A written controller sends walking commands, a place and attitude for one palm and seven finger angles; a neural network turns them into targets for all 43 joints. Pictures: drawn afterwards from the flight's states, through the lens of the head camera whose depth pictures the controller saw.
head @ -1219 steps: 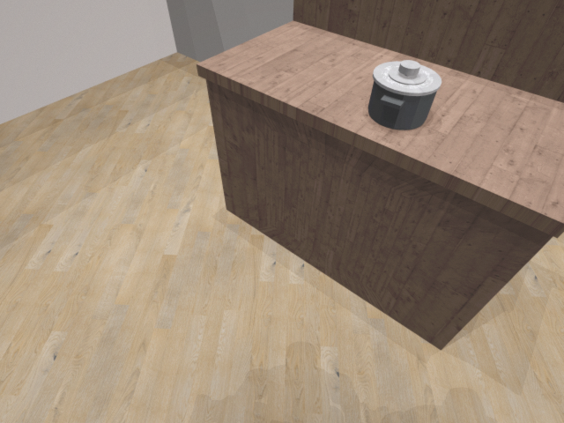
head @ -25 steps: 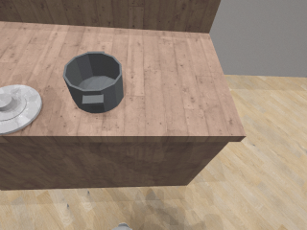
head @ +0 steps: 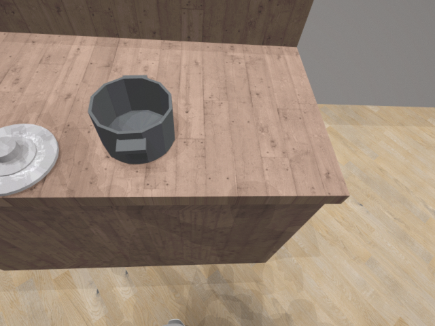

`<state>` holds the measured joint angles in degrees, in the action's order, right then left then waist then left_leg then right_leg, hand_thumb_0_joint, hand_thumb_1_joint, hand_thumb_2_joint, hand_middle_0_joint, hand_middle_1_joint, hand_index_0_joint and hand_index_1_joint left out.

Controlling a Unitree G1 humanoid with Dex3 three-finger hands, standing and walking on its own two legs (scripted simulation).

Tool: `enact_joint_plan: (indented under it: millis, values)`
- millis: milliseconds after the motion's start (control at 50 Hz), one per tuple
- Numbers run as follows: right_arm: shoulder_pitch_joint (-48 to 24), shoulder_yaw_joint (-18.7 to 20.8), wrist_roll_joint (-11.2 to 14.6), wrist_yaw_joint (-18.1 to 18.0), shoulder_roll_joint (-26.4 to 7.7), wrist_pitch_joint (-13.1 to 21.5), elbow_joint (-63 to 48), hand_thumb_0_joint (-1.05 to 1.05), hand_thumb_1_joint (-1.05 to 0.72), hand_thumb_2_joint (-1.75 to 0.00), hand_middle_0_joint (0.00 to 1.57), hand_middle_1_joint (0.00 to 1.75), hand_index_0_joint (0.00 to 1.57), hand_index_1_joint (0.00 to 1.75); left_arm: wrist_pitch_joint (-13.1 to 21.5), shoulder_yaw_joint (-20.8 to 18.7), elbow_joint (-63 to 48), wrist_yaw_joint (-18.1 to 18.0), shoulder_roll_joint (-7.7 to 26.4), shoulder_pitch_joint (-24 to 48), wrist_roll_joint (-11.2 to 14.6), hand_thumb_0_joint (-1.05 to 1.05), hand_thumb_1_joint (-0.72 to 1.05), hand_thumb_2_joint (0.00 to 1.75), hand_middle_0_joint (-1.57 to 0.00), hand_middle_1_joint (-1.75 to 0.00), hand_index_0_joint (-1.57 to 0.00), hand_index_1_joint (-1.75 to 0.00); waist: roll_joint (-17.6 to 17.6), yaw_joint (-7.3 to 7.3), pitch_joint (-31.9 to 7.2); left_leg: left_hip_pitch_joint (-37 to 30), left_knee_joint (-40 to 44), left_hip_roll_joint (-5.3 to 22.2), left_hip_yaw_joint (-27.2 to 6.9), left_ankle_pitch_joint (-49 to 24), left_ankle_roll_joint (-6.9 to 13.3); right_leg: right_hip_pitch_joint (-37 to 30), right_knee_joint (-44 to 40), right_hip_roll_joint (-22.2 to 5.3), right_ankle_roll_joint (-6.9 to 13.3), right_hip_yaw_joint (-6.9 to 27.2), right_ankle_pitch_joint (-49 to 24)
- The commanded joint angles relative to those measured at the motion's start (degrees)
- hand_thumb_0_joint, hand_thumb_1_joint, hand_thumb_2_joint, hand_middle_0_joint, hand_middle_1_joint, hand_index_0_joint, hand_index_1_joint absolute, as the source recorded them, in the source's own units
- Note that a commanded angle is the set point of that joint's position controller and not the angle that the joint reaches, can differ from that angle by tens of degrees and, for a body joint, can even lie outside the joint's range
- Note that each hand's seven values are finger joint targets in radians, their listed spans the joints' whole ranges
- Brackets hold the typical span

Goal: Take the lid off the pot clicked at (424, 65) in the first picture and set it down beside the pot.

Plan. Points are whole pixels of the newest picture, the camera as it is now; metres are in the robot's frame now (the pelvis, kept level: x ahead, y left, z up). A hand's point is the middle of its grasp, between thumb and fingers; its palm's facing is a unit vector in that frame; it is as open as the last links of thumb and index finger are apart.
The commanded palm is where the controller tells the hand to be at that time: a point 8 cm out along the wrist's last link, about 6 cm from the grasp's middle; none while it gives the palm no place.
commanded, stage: draw the hand back to the body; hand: left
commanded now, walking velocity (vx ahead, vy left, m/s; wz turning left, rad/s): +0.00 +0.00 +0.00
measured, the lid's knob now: (3, 149) +0.45 +0.39 +0.02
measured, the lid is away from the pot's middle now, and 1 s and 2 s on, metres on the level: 0.25 0.25 0.25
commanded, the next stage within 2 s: none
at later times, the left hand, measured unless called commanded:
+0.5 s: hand out of the picture +0.42 +0.32 +0.20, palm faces +0.27 -0.75 -0.61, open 11.0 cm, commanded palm +0.36 +0.35 +0.24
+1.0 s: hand out of the picture +0.36 +0.27 +0.22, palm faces +0.54 -0.80 -0.25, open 9.4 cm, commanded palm +0.30 +0.30 +0.23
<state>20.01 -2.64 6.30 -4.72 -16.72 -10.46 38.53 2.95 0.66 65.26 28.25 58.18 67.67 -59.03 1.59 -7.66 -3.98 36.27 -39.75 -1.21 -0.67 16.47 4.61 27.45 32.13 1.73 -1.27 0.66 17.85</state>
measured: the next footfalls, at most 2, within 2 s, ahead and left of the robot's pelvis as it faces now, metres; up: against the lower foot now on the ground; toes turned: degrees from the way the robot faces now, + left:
none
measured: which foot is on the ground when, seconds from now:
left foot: down 0.00-1.00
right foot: down 0.00-1.00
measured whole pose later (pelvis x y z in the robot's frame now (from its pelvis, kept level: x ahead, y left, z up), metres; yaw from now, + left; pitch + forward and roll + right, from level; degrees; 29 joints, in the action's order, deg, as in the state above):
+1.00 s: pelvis +0.02 -0.06 +0.02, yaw +0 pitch +0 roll +0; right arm 13.9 -1.8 3.1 -3.6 -16.3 1.6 39.1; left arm 3.2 -25.4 19.2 -4.8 30.0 16.8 4.0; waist 1.7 -0.2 -0.3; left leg 10.8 -23.8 0.5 -0.2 12.5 0.2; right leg 4.5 20.3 3.1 2.0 1.8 15.1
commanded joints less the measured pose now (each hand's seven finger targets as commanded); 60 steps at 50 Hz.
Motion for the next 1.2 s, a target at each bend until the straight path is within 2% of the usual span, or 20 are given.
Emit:
enact_joint_plan:
  millis: [0,80,120,180,220,260,340,360,380,400,440,480,520,560,740,780,900,960,1060,1180]
  values:
    - [2.84,3.74,0.15,0.13,-10.21,-0.1,-5.41,0.0,-0.9,-0.9,0.2,0.3,0.2,0.3,0.49,-3.99,-14.05,-2.1,13.53,19.23,1.98,0.0,-0.02,0.67,-0.36,-0.84,-0.36,-0.84,10.04,1.78,-22.67,-31.7,2.51,1.5,-3.28,-32.09,-1.01,5.25,-2.72,3.76,3.28,-4.83,-11.42]
    - [1.2,4.14,-0.13,0.89,-9.92,-1.47,-6.75,0.0,-0.9,-0.9,0.2,0.3,0.2,0.3,0.14,-7.25,-17.78,-2.71,16.37,17.73,2.33,0.0,-0.02,0.67,-0.36,-0.84,-0.36,-0.84,9.22,2.04,-22.84,-30.46,2.94,1.1,-3.43,-28.07,-0.61,3.92,-2.87,3.44,3.25,-4.68,-10.18]
    - [-0.27,4.23,-0.36,1.26,-9.66,-1.92,-7.86,0.0,-0.9,-0.9,0.2,0.3,0.2,0.3,0.57,-9.87,-22.39,-2.99,18.57,16.09,2.64,0.0,-0.02,0.67,-0.36,-0.84,-0.36,-0.84,12.03,2.87,-25.7,-32.95,2.52,1.14,-3.64,-32.8,-0.83,2.7,-2.47,3.26,3.33,-4.34,-11.55]
    - [-1.4,4.2,-0.32,1.6,-9.38,-2.43,-8.7,0.0,-0.9,-0.9,0.2,0.3,0.2,0.3,0.2,-10.36,-21.25,-2.94,17.28,11.25,3.68,0.0,-0.02,0.67,-0.36,-0.84,-0.36,-0.84,8.09,3.0,-21.83,-29.34,3.82,0.85,-3.3,-26.82,-0.5,1.75,-3.17,3.19,3.3,-4.71,-9.99]
    - [-3.16,4.3,-0.27,1.91,-9.19,-2.69,-9.85,0.0,-0.9,-0.9,0.2,0.3,0.2,0.3,0.19,-10.79,-28.2,-3.14,17.38,10.96,4.34,0.0,-0.02,0.67,-0.36,-0.84,-0.36,-0.84,10.86,3.41,-24.85,-32.43,3.87,1.04,-3.77,-30.21,-0.62,1.06,-3.14,2.89,3.4,-4.44,-10.54]
    - [-4.08,4.33,-0.36,2.17,-8.73,-2.66,-10.3,0.0,-0.9,-0.9,0.2,0.3,0.2,0.3,-0.15,-10.57,-30.41,-3.17,15.47,8.03,5.06,0.0,-0.02,0.67,-0.36,-0.84,-0.36,-0.84,11.06,3.35,-23.14,-33.7,4.21,1.24,-4.59,-30.48,-0.76,2.32,-3.76,2.94,3.5,-4.83,-9.6]
    - [-5.74,3.92,-0.3,1.9,-8.51,-2.66,-10.64,0.0,-0.9,-0.9,0.2,0.3,0.2,0.3,-1.02,-11.41,-27.92,-3.18,14.66,2.19,6.56,0.0,-0.02,0.67,-0.36,-0.84,-0.36,-0.84,5.55,3.67,-18.89,-28.72,5.63,0.42,-3.32,-22.92,-0.14,-0.87,-4.66,2.62,3.39,-4.73,-9.22]
    - [0.37,3.73,0.04,1.73,-6.14,1.37,-15.22,0.0,-0.9,-0.9,0.2,0.3,0.2,0.3,1.95,-18.54,-31.07,-12.7,-1.12,8.62,41.4,0.0,-0.02,0.67,-0.36,-0.84,-0.36,-0.84,7.69,2.18,-13.6,-37.36,10.36,4.64,-5.76,-9.62,-2.55,3.76,-6.87,1.24,4.95,-4.7,-4.39]
    - [-2.45,2.48,-0.39,0.95,-7.51,3.1,-13.9,0.0,-0.9,-0.9,0.2,0.3,0.2,0.3,2.84,-15.25,-32.08,-17.74,-2.83,5.09,44.94,0.0,-0.02,0.67,-0.36,-0.84,-0.36,-0.84,7.55,3.05,-13.74,-40.4,13.88,6.22,-9.78,-1.96,-3.03,2.74,-7.63,1.12,4.92,-3.73,-1.19]
    - [-4.38,2.29,-0.57,0.01,-7.9,4.89,-14.32,0.0,-0.9,-0.9,0.2,0.3,0.2,0.3,3.94,-17.08,-33.75,-21.14,-4.42,4.01,50.9,0.0,-0.02,0.67,-0.36,-0.84,-0.36,-0.84,4.85,3.2,-13.76,-39.13,15.5,5.79,-9.69,3.21,-2.38,0.88,-8.5,1.1,4.93,-2.61,-0.73]
    - [-4.31,1.9,-1.27,-1.07,-8.61,6.83,-11.79,0.0,-0.9,-0.9,0.2,0.3,0.2,0.3,4.13,-23.61,-33.34,-26.73,0.2,1.22,55.04,0.0,-0.02,0.67,-0.36,-0.84,-0.36,-0.84,2.58,4.59,-14.16,-36.15,15.47,4.91,-7.08,-0.32,-2.24,-4.91,-10.0,0.76,4.59,-1.44,-4.55]
    - [-4.23,1.95,-1.68,-1.08,-8.84,8.36,-10.01,0.0,-0.9,-0.9,0.2,0.3,0.2,0.3,4.16,-23.57,-33.09,-29.37,-2.04,0.9,57.48,0.0,0.0,0.68,-0.35,-0.83,-0.35,-0.83,3.23,4.5,-11.63,-33.75,16.42,4.62,-5.52,-2.18,-2.97,-7.28,-10.78,0.68,4.34,-1.46,-6.28]
    - [-5.69,1.86,-2.03,-0.57,-8.17,10.71,-9.88,0.0,-0.9,-0.9,0.2,0.3,0.2,0.3,5.59,-22.25,-41.31,-30.85,-5.11,1.91,58.81,0.0,0.05,0.69,-0.35,-0.8,-0.35,-0.8,12.02,4.8,-12.78,-37.29,16.97,4.44,-5.47,-5.34,-3.65,-8.52,-11.34,0.59,4.63,-1.47,-7.94]
    - [-5.73,1.91,-2.59,-0.11,-8.02,12.06,-9.32,0.0,-0.9,-0.9,0.2,0.3,0.2,0.3,5.32,-26.43,-41.99,-32.46,-3.46,-5.88,59.66,0.0,0.09,0.7,-0.34,-0.77,-0.34,-0.77,13.11,6.1,-12.8,-37.72,17.05,4.29,-5.04,-9.57,-4.02,-11.47,-12.03,0.72,4.76,-1.66,-10.3]
    - [-7.75,3.32,-3.22,1.07,-7.91,14.74,-8.13,0.0,-0.9,-0.9,0.2,0.3,0.2,0.3,4.81,-30.31,-51.96,-34.01,-6.59,-22.88,61.84,0.0,0.3,0.75,-0.3,-0.65,-0.3,-0.65,6.51,7.56,-13.33,-38.3,15.48,3.33,-0.47,-27.25,-3.25,-19.38,-12.38,0.8,3.63,-1.64,-22.36]
    - [-8.33,3.35,-3.1,1.05,-7.84,14.43,-7.87,0.0,-0.9,-0.9,0.2,0.3,0.2,0.3,3.85,-29.29,-51.86,-33.78,-8.45,-25.42,62.19,0.0,0.35,0.76,-0.29,-0.63,-0.29,-0.63,3.84,7.56,-11.62,-36.38,15.55,2.69,0.73,-26.39,-2.81,-20.41,-12.52,0.65,3.3,-1.39,-24.3]
    - [-11.77,3.37,-2.85,0.92,-6.87,14.91,-8.08,0.0,-0.9,-0.9,0.2,0.3,0.2,0.3,3.98,-30.46,-61.12,-33.83,-9.25,-30.14,63.25,0.0,0.48,0.8,-0.27,-0.54,-0.27,-0.54,4.01,8.13,-10.79,-36.06,15.5,1.64,2.13,-25.04,-2.01,-22.61,-13.04,0.22,2.66,-0.72,-27.91]
    - [-12.41,3.27,-3.0,0.42,-6.6,14.64,-7.51,0.0,-0.9,-0.9,0.2,0.3,0.2,0.3,3.06,-31.51,-57.84,-33.92,-9.66,-35.56,63.69,0.0,0.55,0.81,-0.26,-0.5,-0.26,-0.5,-0.59,8.66,-7.2,-33.17,16.11,1.19,2.92,-20.58,-1.69,-22.49,-13.32,-0.12,1.93,-0.49,-27.38]
    - [-14.73,2.85,-3.12,0.12,-5.5,15.47,-8.12,0.0,-0.9,-0.9,0.2,0.3,0.2,0.3,4.08,-31.52,-64.81,-33.97,-10.47,-36.82,64.19,0.0,0.67,0.84,-0.24,-0.44,-0.24,-0.44,2.92,9.06,-8.75,-34.86,16.0,0.64,3.01,-18.77,-1.73,-23.53,-13.73,-1.0,1.29,0.36,-27.82]
    - [-16.14,2.68,-3.45,0.07,-4.7,16.4,-8.04,0.0,-0.9,-0.9,0.2,0.3,0.2,0.3,4.31,-30.53,-68.22,-34.06,-14.26,-43.29,64.74,0.0,0.81,0.88,-0.22,-0.35,-0.22,-0.35,1.33,9.5,-6.83,-35.55,16.41,0.56,3.03,-18.63,-1.77,-23.14,-14.23,-0.86,1.11,0.25,-27.43]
